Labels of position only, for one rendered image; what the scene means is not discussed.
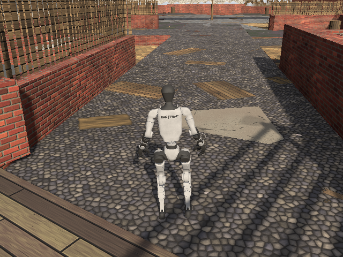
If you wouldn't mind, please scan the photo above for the humanoid robot torso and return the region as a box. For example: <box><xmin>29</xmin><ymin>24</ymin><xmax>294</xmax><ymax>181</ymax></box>
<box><xmin>157</xmin><ymin>105</ymin><xmax>182</xmax><ymax>161</ymax></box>

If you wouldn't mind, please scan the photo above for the left robot hand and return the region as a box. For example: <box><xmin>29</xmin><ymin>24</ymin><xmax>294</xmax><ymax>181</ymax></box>
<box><xmin>138</xmin><ymin>148</ymin><xmax>150</xmax><ymax>158</ymax></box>

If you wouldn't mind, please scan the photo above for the robot left upper arm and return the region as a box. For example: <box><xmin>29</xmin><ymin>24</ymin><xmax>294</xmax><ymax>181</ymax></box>
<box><xmin>144</xmin><ymin>108</ymin><xmax>158</xmax><ymax>138</ymax></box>

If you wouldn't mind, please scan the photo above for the robot right forearm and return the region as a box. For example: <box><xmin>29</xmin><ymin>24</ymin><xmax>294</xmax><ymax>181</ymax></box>
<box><xmin>193</xmin><ymin>127</ymin><xmax>204</xmax><ymax>146</ymax></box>

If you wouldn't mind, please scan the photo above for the robot right upper arm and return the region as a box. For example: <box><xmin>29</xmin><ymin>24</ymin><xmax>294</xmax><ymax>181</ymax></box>
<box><xmin>180</xmin><ymin>107</ymin><xmax>197</xmax><ymax>135</ymax></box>

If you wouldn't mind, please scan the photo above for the humanoid robot head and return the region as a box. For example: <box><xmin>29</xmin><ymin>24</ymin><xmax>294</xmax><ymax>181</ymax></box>
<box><xmin>160</xmin><ymin>85</ymin><xmax>178</xmax><ymax>110</ymax></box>

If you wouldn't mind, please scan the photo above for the right robot hand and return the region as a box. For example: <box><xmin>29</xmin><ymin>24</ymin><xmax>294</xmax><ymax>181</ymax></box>
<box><xmin>193</xmin><ymin>144</ymin><xmax>206</xmax><ymax>156</ymax></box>

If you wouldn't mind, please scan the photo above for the robot left forearm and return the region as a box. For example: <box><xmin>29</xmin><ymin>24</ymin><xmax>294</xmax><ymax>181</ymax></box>
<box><xmin>139</xmin><ymin>130</ymin><xmax>149</xmax><ymax>149</ymax></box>

